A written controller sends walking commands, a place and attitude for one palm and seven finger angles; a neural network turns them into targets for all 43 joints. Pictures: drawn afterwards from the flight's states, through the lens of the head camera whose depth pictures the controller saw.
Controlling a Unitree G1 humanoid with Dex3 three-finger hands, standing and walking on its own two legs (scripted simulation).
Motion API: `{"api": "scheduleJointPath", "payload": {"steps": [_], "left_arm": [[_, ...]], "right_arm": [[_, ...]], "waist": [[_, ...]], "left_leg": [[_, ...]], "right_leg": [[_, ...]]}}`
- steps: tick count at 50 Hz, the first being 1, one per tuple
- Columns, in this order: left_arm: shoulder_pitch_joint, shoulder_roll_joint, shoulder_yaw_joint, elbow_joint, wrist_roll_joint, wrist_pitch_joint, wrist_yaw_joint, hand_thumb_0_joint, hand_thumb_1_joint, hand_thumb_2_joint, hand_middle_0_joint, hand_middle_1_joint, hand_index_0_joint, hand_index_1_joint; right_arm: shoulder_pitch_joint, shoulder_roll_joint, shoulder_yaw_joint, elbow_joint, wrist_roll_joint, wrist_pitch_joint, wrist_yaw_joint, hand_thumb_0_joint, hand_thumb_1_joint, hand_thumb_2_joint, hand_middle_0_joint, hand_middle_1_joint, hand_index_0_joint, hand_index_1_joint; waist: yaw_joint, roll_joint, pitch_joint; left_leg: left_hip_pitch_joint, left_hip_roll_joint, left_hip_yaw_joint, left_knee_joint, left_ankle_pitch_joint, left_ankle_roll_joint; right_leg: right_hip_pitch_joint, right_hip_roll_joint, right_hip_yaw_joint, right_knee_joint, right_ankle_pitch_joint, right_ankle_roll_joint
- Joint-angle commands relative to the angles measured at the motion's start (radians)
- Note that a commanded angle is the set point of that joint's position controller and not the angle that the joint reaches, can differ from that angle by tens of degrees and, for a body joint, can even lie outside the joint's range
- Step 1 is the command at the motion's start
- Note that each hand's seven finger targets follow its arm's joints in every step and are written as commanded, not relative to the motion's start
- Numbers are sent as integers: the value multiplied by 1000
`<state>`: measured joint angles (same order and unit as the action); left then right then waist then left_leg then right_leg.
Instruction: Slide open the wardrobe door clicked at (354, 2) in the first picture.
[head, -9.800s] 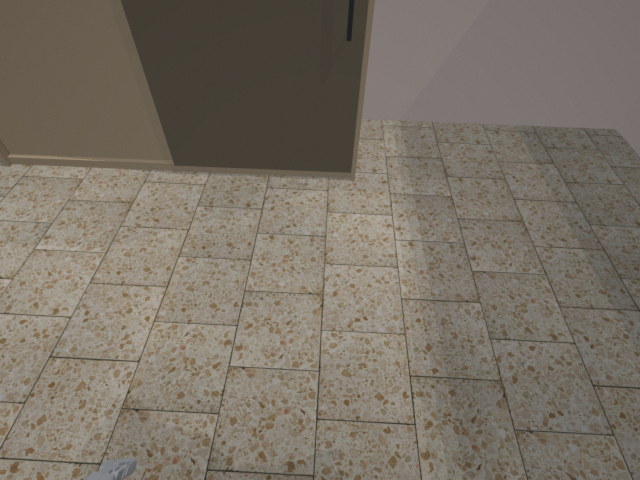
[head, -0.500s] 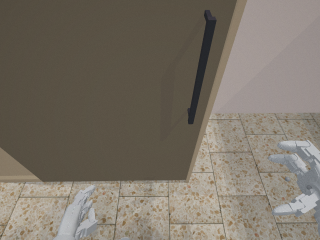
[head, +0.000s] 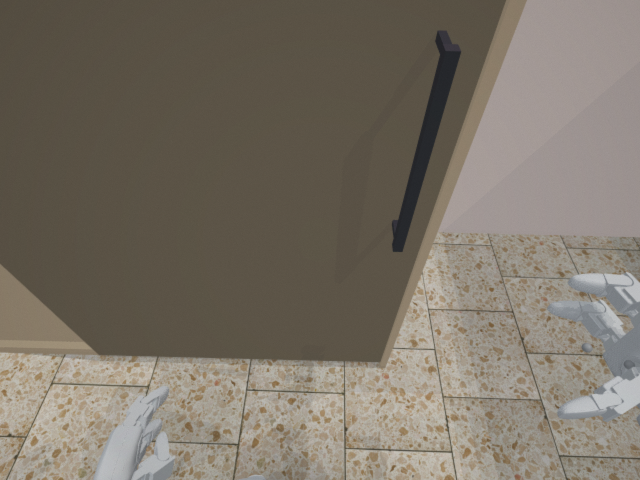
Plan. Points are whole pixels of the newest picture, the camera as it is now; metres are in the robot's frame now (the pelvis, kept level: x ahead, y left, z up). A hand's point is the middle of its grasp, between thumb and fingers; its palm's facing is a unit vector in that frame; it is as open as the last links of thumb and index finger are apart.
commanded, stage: raise the hand with hooked fingers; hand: right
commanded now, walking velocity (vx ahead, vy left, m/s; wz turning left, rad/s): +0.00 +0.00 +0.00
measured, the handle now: (415, 163) +0.51 -0.10 +0.12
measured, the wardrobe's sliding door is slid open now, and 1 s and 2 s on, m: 0.00 0.00 0.00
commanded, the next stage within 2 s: move the hooked fingers beside the handle in 0.16 s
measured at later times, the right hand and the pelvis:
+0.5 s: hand (569, 334) +0.28 -0.26 +0.08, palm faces -0.02 +1.00 -0.01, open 14.0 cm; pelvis -0.01 +0.00 +0.00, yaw -1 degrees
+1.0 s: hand (513, 285) +0.35 -0.21 +0.07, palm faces -0.04 +1.00 -0.01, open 14.0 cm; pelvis +0.00 +0.00 +0.00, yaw +0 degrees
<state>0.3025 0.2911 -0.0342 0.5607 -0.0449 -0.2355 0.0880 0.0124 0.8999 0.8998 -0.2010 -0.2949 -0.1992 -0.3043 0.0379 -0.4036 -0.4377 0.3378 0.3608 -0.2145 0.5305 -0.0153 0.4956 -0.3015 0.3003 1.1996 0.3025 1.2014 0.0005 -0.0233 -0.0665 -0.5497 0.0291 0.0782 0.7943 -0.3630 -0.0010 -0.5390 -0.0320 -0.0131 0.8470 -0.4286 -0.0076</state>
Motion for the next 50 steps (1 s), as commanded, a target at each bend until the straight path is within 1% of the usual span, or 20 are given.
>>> {"api": "scheduleJointPath", "payload": {"steps": [1, 6, 8, 11, 13, 15, 17, 18, 21, 25, 26, 29, 31, 34, 35, 37, 40, 42, 43, 50], "left_arm": [[-56, 132, 55, -148, -3, -58, 16, 0, 900, 900, -200, -300, -200, -300], [-56, 130, 54, -145, -4, -65, 19, 0, 900, 900, -200, -300, -200, -300], [-57, 130, 53, -144, -4, -67, 20, 0, 900, 900, -200, -300, -200, -300], [-58, 132, 51, -143, -2, -67, 19, 0, 900, 900, -200, -300, -200, -300], [-60, 131, 52, -145, -5, -66, 21, 0, 900, 900, -200, -300, -200, -300], [-60, 132, 50, -138, -4, -65, 24, 0, 900, 900, -200, -300, -200, -300], [-54, 134, 51, -133, -5, -62, 28, 0, 900, 900, -200, -300, -200, -300], [-57, 133, 49, -133, -5, -63, 30, 0, 900, 900, -200, -300, -200, -300], [-49, 132, 49, -126, -5, -60, 34, 0, 900, 900, -200, -300, -200, -300], [-42, 132, 47, -120, -1, -52, 33, 0, 900, 900, -200, -300, -200, -300], [-46, 128, 45, -123, -2, -49, 30, 0, 900, 900, -200, -300, -200, -300], [-40, 125, 48, -127, -2, -37, 25, 0, 900, 900, -200, -300, -200, -300], [-36, 124, 48, -134, 0, -32, 19, 0, 900, 900, -200, -300, -200, -300], [-28, 122, 51, -129, 0, -21, 15, 0, 900, 900, -200, -300, -200, -300], [-22, 125, 50, -126, 1, -18, 16, 0, 900, 900, -200, -300, -200, -300], [-17, 121, 55, -122, -1, -14, 14, 0, 900, 900, -200, -300, -200, -300], [-5, 122, 56, -113, 2, -8, 12, 0, 900, 900, -200, -300, -200, -300], [2, 123, 59, -106, 1, 1, 8, 0, 900, 900, -200, -300, -200, -300], [0, 119, 58, -103, 0, 5, 8, 0, 900, 900, -200, -300, -200, -300], [8, 120, 56, -83, 7, 41, 6, 0, 900, 900, -200, -300, -200, -300]], "right_arm": [[-196, -267, -105, -187, 36, -68, 2, 0, 500, -300, 300, 1200, 300, 1200], [-208, -275, -100, -204, 32, -68, 12, 0, 500, -300, 300, 1200, 300, 1200], [-199, -261, -95, -184, 36, -67, 13, 0, 500, -300, 300, 1200, 300, 1200], [-208, -277, -109, -178, 39, -66, 16, 0, 500, -300, 300, 1200, 300, 1200], [-203, -261, -97, -159, 38, -62, 18, 0, 500, -300, 300, 1200, 300, 1200], [-269, -231, -59, -151, 43, -61, 20, 0, 500, -300, 300, 1200, 300, 1200], [-304, -249, -63, -142, 29, -63, 17, 0, 500, -300, 300, 1200, 300, 1200], [-340, -232, -33, -160, 21, -65, 15, 0, 500, -300, 300, 1200, 300, 1200], [-404, -236, -20, -155, 8, -67, -2, 0, 500, -300, 300, 1200, 300, 1200], [-407, -247, -25, -120, -7, -64, -34, 0, 500, -300, 300, 1200, 300, 1200], [-428, -232, -14, -119, -12, -62, -39, 0, 500, -300, 300, 1200, 300, 1200], [-400, -232, -26, -82, -21, -57, -61, 0, 500, -300, 300, 1200, 300, 1200], [-407, -224, -19, -100, -22, -61, -69, 0, 500, -300, 300, 1200, 300, 1200], [-420, -207, -3, -83, -29, -64, -83, 0, 500, -300, 300, 1200, 300, 1200], [-451, -203, 8, -79, -30, -67, -87, 0, 500, -300, 300, 1200, 300, 1200], [-477, -177, 30, -86, -35, -74, -95, 0, 500, -300, 300, 1200, 300, 1200], [-498, -157, 59, -91, -45, -82, -111, 0, 500, -300, 300, 1200, 300, 1200], [-493, -175, 41, -74, -55, -82, -126, 0, 500, -300, 300, 1200, 300, 1200], [-526, -148, 70, -68, -60, -83, -132, 0, 500, -300, 300, 1200, 300, 1200], [-621, -195, 37, 12, -84, -105, -170, 0, 500, -300, 300, 1200, 300, 1200]], "waist": [[-7, -46, -190], [-7, -61, -218], [-5, -28, -202], [-11, -42, -209], [-8, -18, -190], [10, -8, -159], [8, -38, -179], [15, -57, -188], [21, -51, -210], [11, -32, -212], [12, -60, -219], [2, -46, -222], [-4, -46, -259], [7, -46, -240], [13, -20, -234], [20, -47, -258], [25, -37, -270], [22, -27, -280], [34, -29, -267], [30, -5, -276]], "left_leg": [[143, -35, -44, -114, 146, 24], [153, -34, -45, -110, 171, 24], [144, -35, -39, -109, 168, 22], [153, -34, -40, -104, 183, 24], [135, -34, -40, -110, 149, 21], [114, -34, -50, -119, 120, 21], [111, -33, -45, -110, 125, 23], [98, -32, -40, -105, 119, 22], [98, -32, -39, -100, 115, 23], [101, -32, -32, -94, 121, 26], [100, -30, -32, -90, 130, 25], [103, -27, -26, -87, 142, 24], [133, -28, -28, -78, 189, 26], [116, -28, -26, -81, 196, 23], [117, -30, -25, -79, 193, 25], [105, -31, -27, -80, 196, 22], [108, -31, -21, -73, 217, 25], [117, -30, -25, -74, 234, 22], [104, -28, -24, -75, 224, 19], [140, -25, -40, -76, 224, 21]], "right_leg": [[42, 35, 26, -144, 216, -10], [59, 34, 27, -139, 236, -11], [47, 34, 31, -140, 229, -11], [49, 35, 31, -139, 242, -9], [33, 35, 30, -140, 212, -9], [24, 34, 28, -130, 186, -12], [34, 35, 32, -135, 189, -10], [47, 36, 33, -137, 183, -9], [56, 33, 37, -136, 183, -9], [50, 31, 43, -142, 193, -6], [53, 33, 41, -146, 196, -3], [45, 31, 37, -153, 208, 0], [56, 31, 36, -149, 252, 0], [47, 30, 32, -149, 252, 2], [41, 27, 35, -146, 250, 0], [66, 28, 34, -147, 251, 0], [75, 27, 40, -145, 281, 1], [73, 27, 37, -144, 292, 1], [68, 27, 35, -146, 275, 2], [27, 30, 24, -141, 252, -4]]}}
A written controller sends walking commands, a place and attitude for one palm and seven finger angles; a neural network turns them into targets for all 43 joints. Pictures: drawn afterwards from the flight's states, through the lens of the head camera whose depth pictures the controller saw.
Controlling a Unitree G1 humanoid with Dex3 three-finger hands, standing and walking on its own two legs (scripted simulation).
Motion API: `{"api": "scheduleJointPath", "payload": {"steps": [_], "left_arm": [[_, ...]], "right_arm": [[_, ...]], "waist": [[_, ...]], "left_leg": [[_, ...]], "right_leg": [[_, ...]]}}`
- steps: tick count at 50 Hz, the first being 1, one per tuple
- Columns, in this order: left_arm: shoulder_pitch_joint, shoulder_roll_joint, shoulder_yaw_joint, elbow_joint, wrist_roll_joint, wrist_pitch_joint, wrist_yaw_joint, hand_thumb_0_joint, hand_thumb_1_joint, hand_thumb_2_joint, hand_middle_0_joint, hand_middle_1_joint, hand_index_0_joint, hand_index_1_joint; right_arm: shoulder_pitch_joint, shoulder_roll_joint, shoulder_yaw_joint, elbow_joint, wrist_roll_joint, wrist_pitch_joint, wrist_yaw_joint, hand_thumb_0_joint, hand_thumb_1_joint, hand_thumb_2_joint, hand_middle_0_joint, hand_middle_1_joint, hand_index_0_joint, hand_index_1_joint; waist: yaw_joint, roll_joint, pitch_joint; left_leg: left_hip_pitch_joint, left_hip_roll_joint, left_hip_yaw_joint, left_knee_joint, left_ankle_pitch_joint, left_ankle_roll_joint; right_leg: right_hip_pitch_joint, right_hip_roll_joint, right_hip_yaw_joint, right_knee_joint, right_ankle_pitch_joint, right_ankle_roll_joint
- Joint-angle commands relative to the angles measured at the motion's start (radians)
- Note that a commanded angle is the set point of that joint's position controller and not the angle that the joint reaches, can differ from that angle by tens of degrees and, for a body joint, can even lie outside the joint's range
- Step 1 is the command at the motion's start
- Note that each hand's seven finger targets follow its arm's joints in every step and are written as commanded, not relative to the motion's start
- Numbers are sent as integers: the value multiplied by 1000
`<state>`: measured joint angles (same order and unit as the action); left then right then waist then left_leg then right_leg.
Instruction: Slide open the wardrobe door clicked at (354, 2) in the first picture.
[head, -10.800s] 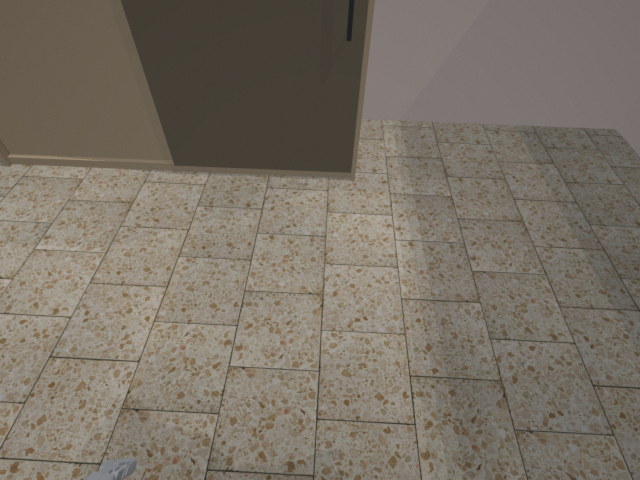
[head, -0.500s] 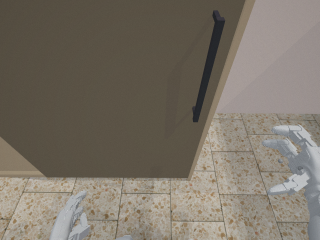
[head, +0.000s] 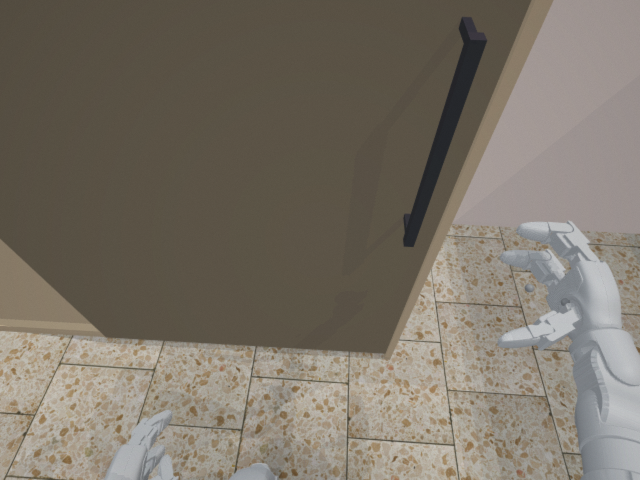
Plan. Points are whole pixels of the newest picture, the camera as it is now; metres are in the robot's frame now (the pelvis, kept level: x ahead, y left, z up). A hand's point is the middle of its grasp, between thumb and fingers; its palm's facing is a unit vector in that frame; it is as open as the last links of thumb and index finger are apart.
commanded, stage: move the hooked fingers beside the handle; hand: right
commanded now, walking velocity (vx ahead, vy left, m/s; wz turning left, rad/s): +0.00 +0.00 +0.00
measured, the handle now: (431, 157) +0.51 -0.10 +0.12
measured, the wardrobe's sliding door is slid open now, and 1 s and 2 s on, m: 0.00 0.00 0.00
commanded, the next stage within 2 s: feel for the door with the fingertips in 1.66 s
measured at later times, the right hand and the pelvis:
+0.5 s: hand (486, 244) +0.41 -0.18 +0.07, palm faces -0.04 +1.00 -0.01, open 14.0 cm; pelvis +0.00 +0.01 +0.00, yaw +0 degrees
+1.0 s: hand (462, 215) +0.46 -0.15 +0.06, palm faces -0.04 +1.00 -0.01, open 13.9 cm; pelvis +0.00 +0.01 -0.01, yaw +2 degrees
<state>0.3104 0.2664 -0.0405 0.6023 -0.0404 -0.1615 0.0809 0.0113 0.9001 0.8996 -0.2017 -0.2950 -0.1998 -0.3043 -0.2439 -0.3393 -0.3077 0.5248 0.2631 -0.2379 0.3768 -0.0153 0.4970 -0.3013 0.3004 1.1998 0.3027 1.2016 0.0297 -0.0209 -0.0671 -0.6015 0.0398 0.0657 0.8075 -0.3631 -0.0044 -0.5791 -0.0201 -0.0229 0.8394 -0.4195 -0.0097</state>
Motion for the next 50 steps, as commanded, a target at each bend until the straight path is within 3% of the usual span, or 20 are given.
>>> {"api": "scheduleJointPath", "payload": {"steps": [1, 3, 6, 10, 12, 14, 15, 17, 21, 25, 28, 32, 33, 35, 39, 40, 43, 45, 48, 50], "left_arm": [[2, 142, 63, -124, 0, -28, 12, 0, 900, 900, -200, -300, -200, -300], [4, 138, 64, -126, 1, -22, 9, 0, 900, 900, -200, -300, -200, -300], [18, 142, 68, -117, -1, -10, 6, 0, 900, 900, -200, -300, -200, -300], [24, 142, 68, -114, 0, 4, 1, 0, 900, 900, -200, -300, -200, -300], [34, 143, 72, -111, 1, 14, -2, 0, 900, 900, -200, -300, -200, -300], [33, 140, 71, -105, 2, 23, -4, 0, 900, 900, -200, -300, -200, -300], [40, 145, 70, -100, 2, 29, -3, 0, 900, 900, -200, -300, -200, -300], [37, 139, 68, -101, 1, 36, -6, 0, 900, 900, -200, -300, -200, -300], [59, 137, 73, -93, 7, 47, -14, 0, 900, 900, -200, -300, -200, -300], [68, 143, 72, -84, 7, 67, -15, 0, 900, 900, -200, -300, -200, -300], [72, 141, 69, -77, 6, 79, -18, 0, 900, 900, -200, -300, -200, -300], [92, 145, 73, -71, 9, 91, -19, 0, 900, 900, -200, -300, -200, -300], [90, 139, 71, -72, 10, 92, -21, 0, 900, 900, -200, -300, -200, -300], [106, 144, 73, -59, 11, 97, -22, 0, 900, 900, -200, -300, -200, -300], [123, 144, 75, -51, 13, 109, -30, 0, 900, 900, -200, -300, -200, -300], [135, 147, 76, -47, 16, 112, -31, 0, 900, 900, -200, -300, -200, -300], [144, 151, 77, -44, 20, 122, -35, 0, 900, 900, -200, -300, -200, -300], [157, 153, 79, -57, 24, 131, -39, 0, 900, 900, -200, -300, -200, -300], [151, 144, 80, -80, 22, 140, -50, 0, 900, 900, -200, -300, -200, -300], [157, 147, 86, -88, 22, 146, -53, 0, 900, 900, -200, -300, -200, -300]], "right_arm": [[-344, -254, -94, -156, 11, -85, -16, 0, 500, -300, 300, 1200, 300, 1200], [-371, -234, -70, -167, 5, -96, -15, 0, 500, -300, 300, 1200, 300, 1200], [-384, -225, -64, -101, 6, -97, -16, 0, 500, -300, 300, 1200, 300, 1200], [-463, -197, -24, -84, -6, -99, -28, 0, 500, -300, 300, 1200, 300, 1200], [-466, -218, -46, -64, -16, -102, -39, 0, 500, -300, 300, 1200, 300, 1200], [-500, -204, -38, -32, -16, -106, -51, 0, 500, -300, 300, 1200, 300, 1200], [-512, -232, -55, -17, -19, -112, -56, 0, 500, -300, 300, 1200, 300, 1200], [-572, -213, -28, -19, -34, -127, -64, 0, 500, -300, 300, 1200, 300, 1200], [-602, -199, -20, -5, -44, -148, -85, 0, 500, -300, 300, 1200, 300, 1200], [-609, -243, -57, 82, -51, -145, -97, 0, 500, -300, 300, 1200, 300, 1200], [-697, -224, -31, 128, -65, -151, -100, 0, 500, -300, 300, 1200, 300, 1200], [-737, -267, -67, 161, -67, -178, -100, 0, 500, -300, 300, 1200, 300, 1200], [-762, -231, -37, 166, -66, -181, -96, 0, 500, -300, 300, 1200, 300, 1200], [-796, -230, -33, 222, -69, -186, -94, 0, 500, -300, 300, 1200, 300, 1200], [-854, -212, -13, 251, -83, -193, -103, 0, 500, -300, 300, 1200, 300, 1200], [-884, -219, -16, 260, -87, -195, -108, 0, 500, -300, 300, 1200, 300, 1200], [-903, -258, -56, 292, -93, -197, -128, 0, 500, -300, 300, 1200, 300, 1200], [-857, -301, -91, 286, -107, -205, -134, 0, 500, -300, 300, 1200, 300, 1200], [-806, -260, -65, 232, -110, -210, -137, 0, 500, -300, 300, 1200, 300, 1200], [-762, -259, -75, 210, -97, -207, -140, 0, 500, -300, 300, 1200, 300, 1200]], "waist": [[4, -7, -278], [3, -54, -310], [16, 9, -300], [22, -16, -300], [17, -20, -335], [28, 11, -313], [28, 38, -307], [33, -24, -319], [31, -24, -386], [33, 27, -351], [52, 4, -325], [52, 18, -385], [58, -16, -386], [75, 25, -364], [78, -47, -392], [88, -15, -395], [85, -10, -415], [60, -14, -449], [48, -67, -483], [49, -8, -478]], "left_leg": [[196, -37, -29, -88, 245, 24], [193, -35, -30, -81, 267, 26], [192, -39, -30, -82, 290, 22], [170, -36, -28, -76, 277, 26], [179, -36, -30, -68, 301, 25], [176, -35, -36, -77, 285, 20], [182, -36, -36, -74, 282, 21], [162, -35, -39, -68, 274, 23], [175, -40, -38, -52, 324, 24], [198, -37, -46, -56, 319, 20], [152, -38, -47, -56, 280, 19], [178, -42, -58, -45, 311, 20], [164, -41, -59, -44, 305, 19], [138, -46, -54, -41, 293, 19], [91, -48, -46, -26, 284, 24], [83, -52, -40, -17, 288, 25], [93, -52, -49, -15, 289, 19], [124, -54, -49, 1, 319, 24], [125, -56, -46, 8, 365, 26], [137, -62, -38, 6, 377, 26]], "right_leg": [[72, 18, 33, -133, 257, -2], [93, 19, 31, -127, 280, 0], [78, 15, 28, -121, 288, -3], [79, 17, 33, -117, 280, -3], [84, 18, 31, -111, 302, -1], [58, 19, 24, -109, 267, -4], [42, 17, 26, -106, 264, -6], [57, 20, 26, -107, 259, -4], [87, 18, 29, -92, 317, -3], [13, 20, 18, -91, 275, -7], [2, 21, 17, -89, 236, -7], [-3, 21, 15, -71, 259, -11], [0, 24, 12, -69, 251, -10], [-14, 20, 19, -58, 244, -14], [9, 21, 24, -49, 260, -8], [8, 17, 32, -42, 272, -11], [-18, 19, 25, -35, 259, -12], [-22, 21, 26, -32, 293, -12], [23, 18, 19, -32, 359, -7], [25, 12, 24, -32, 376, -9]]}}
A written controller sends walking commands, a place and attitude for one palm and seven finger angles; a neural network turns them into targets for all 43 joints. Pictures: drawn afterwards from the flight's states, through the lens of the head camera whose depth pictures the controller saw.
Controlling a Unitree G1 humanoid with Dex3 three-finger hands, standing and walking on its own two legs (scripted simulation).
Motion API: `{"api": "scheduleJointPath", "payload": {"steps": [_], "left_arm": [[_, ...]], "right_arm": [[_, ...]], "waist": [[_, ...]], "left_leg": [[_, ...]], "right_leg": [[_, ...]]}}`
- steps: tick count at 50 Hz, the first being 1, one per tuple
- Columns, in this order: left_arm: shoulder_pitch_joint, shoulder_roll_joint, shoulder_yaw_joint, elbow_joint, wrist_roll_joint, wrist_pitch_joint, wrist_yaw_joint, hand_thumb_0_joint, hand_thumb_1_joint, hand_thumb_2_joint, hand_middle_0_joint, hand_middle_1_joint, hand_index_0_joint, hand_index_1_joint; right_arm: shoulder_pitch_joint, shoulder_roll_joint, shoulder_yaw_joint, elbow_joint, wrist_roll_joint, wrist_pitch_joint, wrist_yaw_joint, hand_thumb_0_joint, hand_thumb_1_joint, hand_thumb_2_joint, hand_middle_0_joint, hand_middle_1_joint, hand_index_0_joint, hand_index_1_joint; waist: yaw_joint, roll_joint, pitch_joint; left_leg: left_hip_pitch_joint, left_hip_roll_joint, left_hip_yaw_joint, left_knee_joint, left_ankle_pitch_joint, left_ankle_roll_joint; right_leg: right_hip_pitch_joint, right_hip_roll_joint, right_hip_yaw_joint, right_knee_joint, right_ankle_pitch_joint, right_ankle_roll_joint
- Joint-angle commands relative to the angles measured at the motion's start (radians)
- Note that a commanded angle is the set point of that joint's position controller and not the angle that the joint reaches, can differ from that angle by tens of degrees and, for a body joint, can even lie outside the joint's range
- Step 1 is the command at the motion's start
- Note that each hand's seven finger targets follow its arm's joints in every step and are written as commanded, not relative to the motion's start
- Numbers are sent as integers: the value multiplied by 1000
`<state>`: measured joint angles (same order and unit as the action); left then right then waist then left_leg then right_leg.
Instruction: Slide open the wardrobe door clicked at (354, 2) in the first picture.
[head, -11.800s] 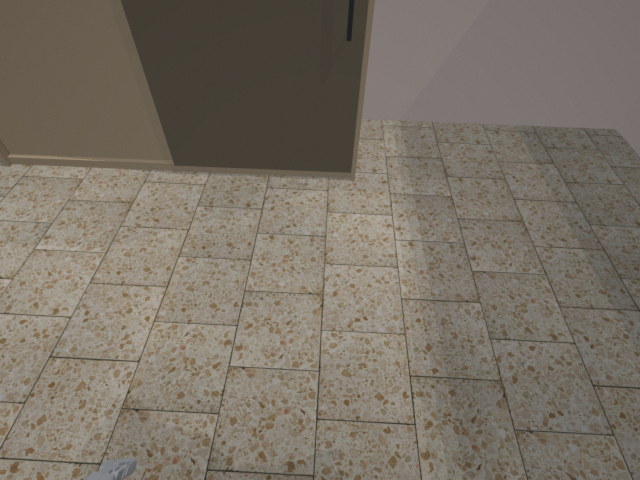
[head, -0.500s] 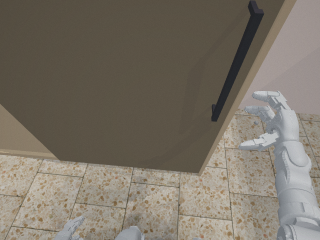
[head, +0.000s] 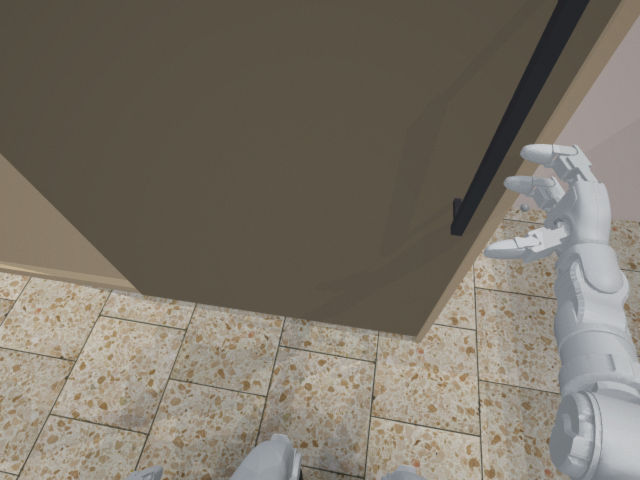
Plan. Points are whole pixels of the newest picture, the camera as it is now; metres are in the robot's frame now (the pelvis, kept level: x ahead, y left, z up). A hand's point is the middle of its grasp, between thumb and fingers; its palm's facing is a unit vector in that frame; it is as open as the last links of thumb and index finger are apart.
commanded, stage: move the hooked fingers beside the handle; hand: right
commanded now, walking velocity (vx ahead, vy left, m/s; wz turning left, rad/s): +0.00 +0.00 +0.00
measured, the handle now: (496, 138) +0.51 -0.12 +0.13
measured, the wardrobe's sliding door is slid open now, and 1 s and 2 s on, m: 0.00 0.00 0.00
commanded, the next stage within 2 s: feel for the door with the fingertips in 0.66 s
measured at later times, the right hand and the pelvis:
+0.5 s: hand (528, 221) +0.44 -0.18 +0.07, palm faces +0.00 +1.00 -0.01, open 13.9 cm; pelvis +0.00 +0.00 +0.00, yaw +0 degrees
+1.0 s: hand (510, 222) +0.43 -0.15 +0.08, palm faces -0.03 +1.00 +0.00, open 14.0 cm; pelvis -0.01 +0.00 +0.00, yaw -1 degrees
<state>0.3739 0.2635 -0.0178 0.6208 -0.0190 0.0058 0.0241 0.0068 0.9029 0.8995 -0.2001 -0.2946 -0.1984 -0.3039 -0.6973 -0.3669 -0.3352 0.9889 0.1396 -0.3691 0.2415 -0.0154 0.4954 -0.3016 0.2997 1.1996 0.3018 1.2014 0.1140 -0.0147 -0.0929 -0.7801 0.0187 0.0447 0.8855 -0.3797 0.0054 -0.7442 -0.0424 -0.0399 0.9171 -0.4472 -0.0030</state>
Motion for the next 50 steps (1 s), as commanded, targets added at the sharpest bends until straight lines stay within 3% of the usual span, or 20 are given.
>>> {"api": "scheduleJointPath", "payload": {"steps": [1, 6, 9, 11, 12, 15, 17, 19, 21, 25, 27, 29, 31, 33, 36, 39, 42, 44, 47, 50], "left_arm": [[86, 148, 60, -113, -3, -19, 2, 0, 900, 900, -200, -300, -200, -300], [78, 146, 58, -110, -6, -15, 10, 0, 900, 900, -200, -300, -200, -300], [75, 144, 62, -103, -7, -20, 14, 0, 900, 900, -200, -300, -200, -300], [75, 139, 60, -95, -5, -26, 12, 0, 900, 900, -200, -300, -200, -300], [76, 143, 63, -87, -6, -26, 14, 0, 900, 900, -200, -300, -200, -300], [68, 141, 60, -86, -7, -28, 10, 0, 900, 900, -200, -300, -200, -300], [65, 148, 60, -86, -6, -25, 11, 0, 900, 900, -200, -300, -200, -300], [54, 144, 56, -96, -5, -24, 10, 0, 900, 900, -200, -300, -200, -300], [54, 147, 55, -100, -3, -22, 11, 0, 900, 900, -200, -300, -200, -300], [45, 138, 57, -119, -3, -26, 9, 0, 900, 900, -200, -300, -200, -300], [45, 143, 53, -109, -6, -23, 11, 0, 900, 900, -200, -300, -200, -300], [37, 142, 54, -108, -11, -24, 13, 0, 900, 900, -200, -300, -200, -300], [44, 147, 58, -108, -9, -25, 15, 0, 900, 900, -200, -300, -200, -300], [37, 138, 58, -113, -9, -30, 11, 0, 900, 900, -200, -300, -200, -300], [43, 144, 58, -98, -11, -30, 12, 0, 900, 900, -200, -300, -200, -300], [40, 145, 56, -100, -8, -29, 14, 0, 900, 900, -200, -300, -200, -300], [39, 137, 56, -101, -7, -34, 10, 0, 900, 900, -200, -300, -200, -300], [39, 135, 58, -94, -7, -38, 7, 0, 900, 900, -200, -300, -200, -300], [41, 135, 59, -97, -4, -41, 0, 0, 900, 900, -200, -300, -200, -300], [44, 137, 61, -101, -1, -37, -4, 0, 900, 900, -200, -300, -200, -300]], "right_arm": [[-280, -211, -40, -240, 32, -66, -2, 0, 500, -300, 300, 1200, 300, 1200], [-336, -199, -18, -287, 30, -62, -11, 0, 500, -300, 300, 1200, 300, 1200], [-336, -186, -8, -310, 32, -77, -16, 0, 500, -300, 300, 1200, 300, 1200], [-364, -144, 28, -335, 34, -83, -15, 0, 500, -300, 300, 1200, 300, 1200], [-342, -162, 11, -309, 32, -79, -18, 0, 500, -300, 300, 1200, 300, 1200], [-341, -108, 57, -277, 31, -70, -19, 0, 500, -300, 300, 1200, 300, 1200], [-326, -145, 22, -238, 27, -61, -26, 0, 500, -300, 300, 1200, 300, 1200], [-336, -148, 19, -245, 23, -62, -30, 0, 500, -300, 300, 1200, 300, 1200], [-352, -209, -24, -252, 17, -73, -35, 0, 500, -300, 300, 1200, 300, 1200], [-314, -173, 2, -329, 27, -94, -24, 0, 500, -300, 300, 1200, 300, 1200], [-304, -173, 1, -275, 33, -77, -16, 0, 500, -300, 300, 1200, 300, 1200], [-352, -134, 45, -272, 32, -68, -7, 0, 500, -300, 300, 1200, 300, 1200], [-338, -165, 16, -291, 35, -72, -7, 0, 500, -300, 300, 1200, 300, 1200], [-335, -112, 54, -340, 43, -78, -6, 0, 500, -300, 300, 1200, 300, 1200], [-319, -117, 49, -286, 44, -70, -13, 0, 500, -300, 300, 1200, 300, 1200], [-333, -150, 22, -281, 35, -67, -24, 0, 500, -300, 300, 1200, 300, 1200], [-347, -101, 62, -315, 31, -79, -32, 0, 500, -300, 300, 1200, 300, 1200], [-376, -75, 83, -317, 32, -86, -45, 0, 500, -300, 300, 1200, 300, 1200], [-326, -61, 80, -316, 26, -83, -69, 0, 500, -300, 300, 1200, 300, 1200], [-307, -66, 77, -314, 9, -77, -96, 0, 500, -300, 300, 1200, 300, 1200]], "waist": [[-37, -12, -430], [-20, -30, -378], [-18, -18, -396], [-11, -57, -415], [-14, -43, -402], [-3, -29, -352], [-13, 12, -339], [-20, -12, -344], [-25, 0, -363], [-37, -47, -431], [-24, 5, -373], [-5, -9, -334], [-20, -19, -380], [-23, -71, -407], [-10, 8, -345], [-22, -3, -346], [-20, -46, -382], [-8, -25, -367], [-25, -44, -382], [-27, -6, -366]], "left_leg": [[321, -42, -23, -84, 391, 13], [294, -42, -22, -99, 337, 14], [295, -41, -20, -102, 331, 14], [273, -43, -13, -95, 344, 16], [263, -42, -10, -94, 341, 17], [236, -42, -2, -101, 309, 20], [255, -40, -9, -102, 306, 16], [265, -36, -12, -101, 298, 17], [292, -34, -21, -95, 305, 15], [311, -38, -20, -80, 365, 21], [300, -38, -18, -91, 344, 15], [264, -37, -16, -103, 296, 14], [281, -38, -18, -98, 306, 18], [271, -38, -13, -96, 316, 20], [257, -41, -9, -105, 295, 16], [280, -35, -17, -107, 272, 16], [259, -37, -12, -99, 278, 20], [241, -40, -8, -102, 257, 18], [250, -39, -6, -95, 275, 21], [260, -40, -5, -93, 277, 20]], "right_leg": [[172, 37, 28, -116, 380, -16], [171, 37, 31, -130, 318, -17], [192, 36, 35, -130, 318, -16], [240, 34, 44, -126, 357, -12], [239, 31, 47, -125, 362, -10], [225, 33, 50, -130, 332, -11], [183, 37, 44, -131, 305, -12], [169, 42, 39, -134, 285, -12], [155, 44, 39, -128, 281, -15], [216, 41, 38, -116, 361, -11], [171, 38, 37, -124, 320, -11], [163, 39, 37, -133, 266, -12], [188, 40, 40, -127, 291, -13], [231, 41, 43, -127, 321, -7], [189, 36, 48, -130, 290, -11], [154, 45, 41, -137, 248, -13], [203, 42, 46, -130, 277, -9], [203, 40, 51, -132, 259, -8], [209, 42, 48, -132, 285, -4], [186, 41, 47, -134, 279, -7]]}}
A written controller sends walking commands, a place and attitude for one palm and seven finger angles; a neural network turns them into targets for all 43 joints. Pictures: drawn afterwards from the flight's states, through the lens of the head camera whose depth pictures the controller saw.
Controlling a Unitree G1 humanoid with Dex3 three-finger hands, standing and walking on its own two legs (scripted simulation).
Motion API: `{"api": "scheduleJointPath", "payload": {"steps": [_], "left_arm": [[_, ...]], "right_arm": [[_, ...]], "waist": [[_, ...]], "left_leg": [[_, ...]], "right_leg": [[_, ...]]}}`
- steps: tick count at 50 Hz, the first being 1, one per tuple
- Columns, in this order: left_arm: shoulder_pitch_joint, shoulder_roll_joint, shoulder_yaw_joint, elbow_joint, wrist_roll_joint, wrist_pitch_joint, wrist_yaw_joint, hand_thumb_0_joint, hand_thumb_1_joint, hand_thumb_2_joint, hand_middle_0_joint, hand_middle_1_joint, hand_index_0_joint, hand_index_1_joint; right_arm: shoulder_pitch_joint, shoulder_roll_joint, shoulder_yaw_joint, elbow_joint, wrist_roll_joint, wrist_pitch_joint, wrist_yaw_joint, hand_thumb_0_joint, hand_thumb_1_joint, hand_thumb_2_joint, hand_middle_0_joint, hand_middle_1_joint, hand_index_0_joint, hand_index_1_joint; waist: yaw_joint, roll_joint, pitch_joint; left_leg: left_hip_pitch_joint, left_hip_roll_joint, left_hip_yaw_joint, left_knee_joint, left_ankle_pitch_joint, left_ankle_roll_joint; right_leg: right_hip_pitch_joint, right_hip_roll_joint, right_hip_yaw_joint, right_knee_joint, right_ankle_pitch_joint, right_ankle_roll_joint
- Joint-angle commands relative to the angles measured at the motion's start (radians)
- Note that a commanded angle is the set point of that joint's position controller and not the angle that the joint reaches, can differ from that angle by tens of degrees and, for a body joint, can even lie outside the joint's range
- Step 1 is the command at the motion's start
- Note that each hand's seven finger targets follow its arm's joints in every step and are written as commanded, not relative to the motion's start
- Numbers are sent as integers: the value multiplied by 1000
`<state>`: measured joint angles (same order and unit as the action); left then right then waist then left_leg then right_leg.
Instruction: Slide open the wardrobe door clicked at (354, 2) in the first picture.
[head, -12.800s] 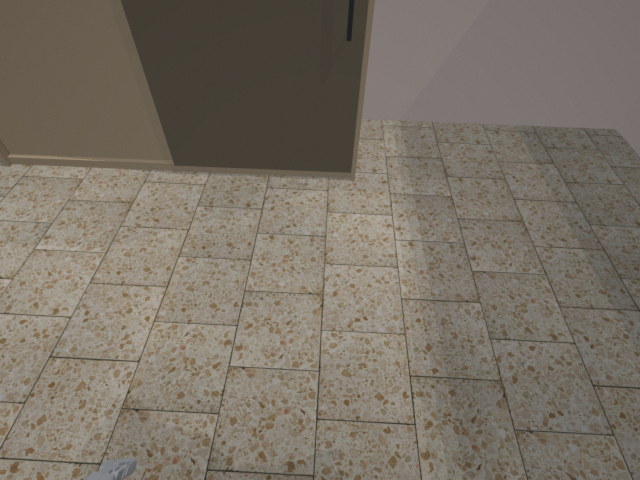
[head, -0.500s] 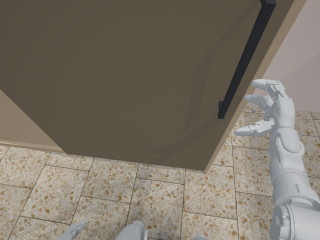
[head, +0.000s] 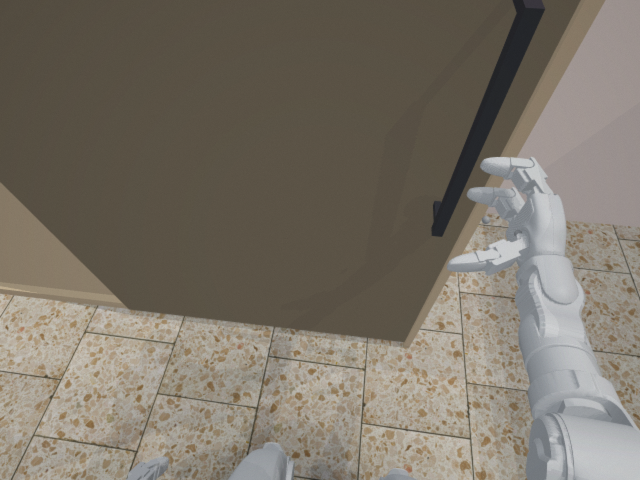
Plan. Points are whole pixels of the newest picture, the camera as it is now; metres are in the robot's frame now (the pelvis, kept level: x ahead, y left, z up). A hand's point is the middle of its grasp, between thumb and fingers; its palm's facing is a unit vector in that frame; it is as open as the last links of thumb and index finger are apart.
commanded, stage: feel for the door with the fingertips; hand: right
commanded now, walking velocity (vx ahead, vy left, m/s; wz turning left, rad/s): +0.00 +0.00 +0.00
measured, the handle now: (469, 141) +0.51 -0.11 +0.13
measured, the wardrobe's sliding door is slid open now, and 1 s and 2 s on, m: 0.00 0.00 0.00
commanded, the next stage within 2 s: slide the fingers in behind the handle in 0.76 s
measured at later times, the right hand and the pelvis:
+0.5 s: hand (474, 205) +0.46 -0.13 +0.08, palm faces -0.01 +1.00 -0.02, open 13.9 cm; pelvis +0.00 +0.01 +0.00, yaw +0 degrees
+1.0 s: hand (478, 200) +0.47 -0.14 +0.07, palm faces -0.01 +1.00 -0.01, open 13.6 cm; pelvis +0.00 +0.00 -0.01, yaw +0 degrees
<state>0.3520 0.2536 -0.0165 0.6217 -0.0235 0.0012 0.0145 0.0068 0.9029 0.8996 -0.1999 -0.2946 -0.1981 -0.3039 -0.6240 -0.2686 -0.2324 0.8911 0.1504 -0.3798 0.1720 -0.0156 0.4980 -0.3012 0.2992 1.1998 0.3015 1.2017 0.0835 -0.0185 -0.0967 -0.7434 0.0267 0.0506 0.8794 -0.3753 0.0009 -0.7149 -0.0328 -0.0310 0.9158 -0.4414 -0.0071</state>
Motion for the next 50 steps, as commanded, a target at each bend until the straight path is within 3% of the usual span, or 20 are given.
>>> {"api": "scheduleJointPath", "payload": {"steps": [1, 2, 4, 5, 8, 9, 10, 12, 14, 17, 19, 21, 25, 32, 35, 39, 41, 46, 47, 50], "left_arm": [[64, 142, 58, -101, 4, -32, 4, 0, 900, 900, -200, -300, -200, -300], [62, 141, 57, -99, 3, -32, 3, 0, 900, 900, -200, -300, -200, -300], [62, 141, 60, -94, 6, -34, 3, 0, 900, 900, -200, -300, -200, -300], [68, 144, 61, -96, 9, -34, 4, 0, 900, 900, -200, -300, -200, -300], [65, 137, 58, -96, 11, -35, 5, 0, 900, 900, -200, -300, -200, -300], [64, 133, 57, -95, 11, -37, 4, 0, 900, 900, -200, -300, -200, -300], [76, 140, 60, -89, 13, -37, 6, 0, 900, 900, -200, -300, -200, -300], [69, 136, 57, -86, 10, -38, 5, 0, 900, 900, -200, -300, -200, -300], [76, 145, 59, -82, 9, -35, 8, 0, 900, 900, -200, -300, -200, -300], [79, 144, 56, -83, 10, -35, 10, 0, 900, 900, -200, -300, -200, -300], [88, 146, 58, -80, 11, -34, 10, 0, 900, 900, -200, -300, -200, -300], [90, 139, 58, -84, 11, -34, 7, 0, 900, 900, -200, -300, -200, -300], [103, 148, 59, -74, 11, -29, 6, 0, 900, 900, -200, -300, -200, -300], [113, 151, 58, -67, 14, -24, 11, 0, 900, 900, -200, -300, -200, -300], [121, 148, 61, -70, 15, -25, 6, 0, 900, 900, -200, -300, -200, -300], [126, 155, 59, -50, 14, -22, 7, 0, 900, 900, -200, -300, -200, -300], [133, 159, 60, -46, 17, -22, 7, 0, 900, 900, -200, -300, -200, -300], [136, 158, 58, -50, 20, -23, 0, 0, 900, 900, -200, -300, -200, -300], [138, 160, 58, -49, 22, -22, 0, 0, 900, 900, -200, -300, -200, -300], [135, 159, 56, -67, 21, -18, 0, 0, 900, 900, -200, -300, -200, -300]], "right_arm": [[-385, -138, -10, -202, -7, -61, -34, 0, 500, -300, 300, 1200, 300, 1200], [-424, -120, 11, -211, -9, -61, -41, 0, 500, -300, 300, 1200, 300, 1200], [-457, -133, -4, -212, -12, -65, -62, 0, 500, -300, 300, 1200, 300, 1200], [-448, -154, -24, -213, -15, -68, -71, 0, 500, -300, 300, 1200, 300, 1200], [-470, -177, -35, -235, -34, -87, -88, 0, 500, -300, 300, 1200, 300, 1200], [-466, -144, -10, -220, -37, -87, -86, 0, 500, -300, 300, 1200, 300, 1200], [-476, -184, -37, -218, -40, -93, -87, 0, 500, -300, 300, 1200, 300, 1200], [-484, -145, -11, -183, -35, -89, -77, 0, 500, -300, 300, 1200, 300, 1200], [-467, -191, -53, -134, -29, -79, -70, 0, 500, -300, 300, 1200, 300, 1200], [-487, -183, -46, -122, -22, -77, -53, 0, 500, -300, 300, 1200, 300, 1200], [-493, -207, -66, -113, -20, -80, -47, 0, 500, -300, 300, 1200, 300, 1200], [-494, -176, -38, -137, -23, -90, -35, 0, 500, -300, 300, 1200, 300, 1200], [-515, -193, -53, -75, -17, -84, -30, 0, 500, -300, 300, 1200, 300, 1200], [-597, -268, -95, -88, -24, -104, -18, 0, 500, -300, 300, 1200, 300, 1200], [-586, -227, -63, -98, -20, -108, -13, 0, 500, -300, 300, 1200, 300, 1200], [-659, -218, -49, -44, -24, -92, -23, 0, 500, -300, 300, 1200, 300, 1200], [-680, -235, -61, -34, -30, -92, -30, 0, 500, -300, 300, 1200, 300, 1200], [-649, -207, -48, -16, -30, -92, -28, 0, 500, -300, 300, 1200, 300, 1200], [-650, -234, -71, -20, -29, -94, -28, 0, 500, -300, 300, 1200, 300, 1200], [-607, -239, -77, -24, -26, -93, -20, 0, 500, -300, 300, 1200, 300, 1200]], "waist": [[9, 9, -348], [21, 9, -335], [21, 4, -340], [15, 33, -352], [11, 2, -387], [16, -6, -379], [17, 25, -397], [24, -6, -366], [20, 43, -358], [24, 22, -375], [25, 44, -380], [17, -16, -417], [39, 47, -357], [41, -8, -427], [42, -23, -457], [69, -12, -378], [75, -13, -390], [65, -23, -426], [60, -19, -428], [47, 5, -417]], "left_leg": [[215, -47, -10, -90, 271, 23], [197, -48, -7, -92, 257, 21], [198, -47, -14, -97, 234, 20], [218, -49, -16, -95, 236, 20], [251, -43, -26, -85, 279, 19], [239, -45, -26, -86, 285, 19], [250, -45, -24, -78, 294, 20], [227, -45, -24, -87, 278, 20], [251, -45, -32, -97, 265, 17], [257, -44, -37, -96, 288, 15], [274, -42, -39, -94, 311, 13], [264, -45, -34, -78, 341, 20], [247, -47, -35, -90, 313, 14], [258, -44, -49, -76, 328, 13], [247, -49, -39, -65, 357, 17], [176, -50, -30, -79, 280, 14], [165, -50, -30, -78, 267, 13], [156, -52, -23, -72, 261, 17], [169, -50, -25, -71, 265, 17], [203, -54, -26, -69, 274, 19]], "right_leg": [[151, 32, 37, -135, 268, -3], [152, 30, 39, -136, 255, -3], [148, 34, 35, -134, 223, -4], [141, 34, 36, -132, 223, -7], [136, 38, 28, -129, 248, -7], [142, 38, 25, -125, 252, -7], [141, 36, 34, -120, 265, -8], [136, 38, 28, -123, 243, -5], [102, 39, 22, -125, 214, -8], [102, 43, 17, -119, 227, -11], [89, 42, 14, -116, 241, -12], [130, 42, 18, -110, 288, -9], [83, 41, 19, -106, 247, -15], [87, 42, 20, -88, 261, -16], [129, 39, 26, -83, 310, -14], [103, 36, 35, -88, 246, -12], [107, 36, 39, -85, 241, -14], [131, 37, 44, -82, 256, -11], [119, 37, 43, -81, 254, -11], [92, 40, 39, -88, 246, -14]]}}
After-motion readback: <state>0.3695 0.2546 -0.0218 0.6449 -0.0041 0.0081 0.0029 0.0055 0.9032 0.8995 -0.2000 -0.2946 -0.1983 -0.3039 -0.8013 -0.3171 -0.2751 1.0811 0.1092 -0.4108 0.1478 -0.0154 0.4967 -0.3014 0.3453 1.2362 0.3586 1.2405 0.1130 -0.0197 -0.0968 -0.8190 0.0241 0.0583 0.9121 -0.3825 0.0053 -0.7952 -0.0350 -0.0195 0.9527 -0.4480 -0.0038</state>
